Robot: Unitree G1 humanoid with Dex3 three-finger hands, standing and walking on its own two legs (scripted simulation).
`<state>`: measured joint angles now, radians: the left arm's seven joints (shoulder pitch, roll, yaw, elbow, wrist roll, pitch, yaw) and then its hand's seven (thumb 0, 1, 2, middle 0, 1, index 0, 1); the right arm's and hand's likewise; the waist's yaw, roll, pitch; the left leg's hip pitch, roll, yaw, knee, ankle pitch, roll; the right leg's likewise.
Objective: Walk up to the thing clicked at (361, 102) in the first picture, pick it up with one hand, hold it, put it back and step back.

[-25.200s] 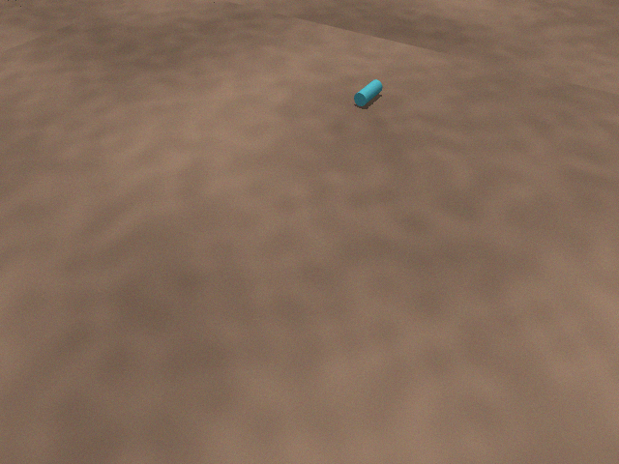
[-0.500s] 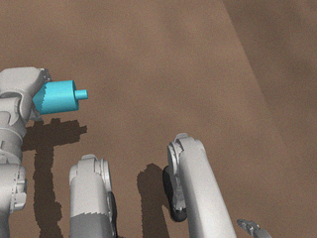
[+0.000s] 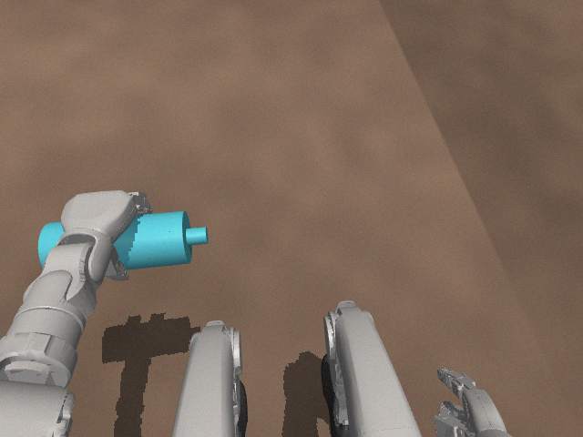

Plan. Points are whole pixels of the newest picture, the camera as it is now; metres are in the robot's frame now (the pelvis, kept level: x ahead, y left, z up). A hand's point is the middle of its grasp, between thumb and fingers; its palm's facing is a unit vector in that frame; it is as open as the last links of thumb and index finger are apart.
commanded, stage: lift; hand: left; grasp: from above
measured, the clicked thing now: (132, 242) +0.42 +0.22 -0.11
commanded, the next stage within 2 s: hold in 0.80 s
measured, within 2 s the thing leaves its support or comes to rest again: neither
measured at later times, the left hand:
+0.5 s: hand (76, 210) +0.38 +0.21 +0.08, palm faces -0.45 -0.06 -0.89, open 10.9 cm
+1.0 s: hand (40, 165) +0.39 +0.21 +0.15, palm faces -0.45 -0.05 -0.89, open 10.9 cm
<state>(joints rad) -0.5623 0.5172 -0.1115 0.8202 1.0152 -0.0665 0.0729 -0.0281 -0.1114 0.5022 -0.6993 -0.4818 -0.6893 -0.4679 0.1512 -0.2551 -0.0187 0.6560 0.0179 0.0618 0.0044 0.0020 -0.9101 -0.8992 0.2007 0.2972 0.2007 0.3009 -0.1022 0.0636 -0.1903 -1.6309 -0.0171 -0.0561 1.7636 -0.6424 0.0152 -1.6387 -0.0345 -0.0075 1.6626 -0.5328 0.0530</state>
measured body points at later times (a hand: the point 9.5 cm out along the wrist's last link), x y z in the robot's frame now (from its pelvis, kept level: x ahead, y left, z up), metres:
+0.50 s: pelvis +0.04 -0.01 +0.15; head +0.11 -0.01 +0.60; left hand +0.40 +0.21 +0.13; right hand +0.12 -0.28 +0.03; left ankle +0.07 +0.11 -0.50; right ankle +0.11 -0.15 -0.50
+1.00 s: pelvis +0.08 -0.01 +0.21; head +0.11 -0.02 +0.66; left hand +0.41 +0.21 +0.20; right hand +0.17 -0.27 +0.08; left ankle +0.07 +0.11 -0.50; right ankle +0.11 -0.15 -0.50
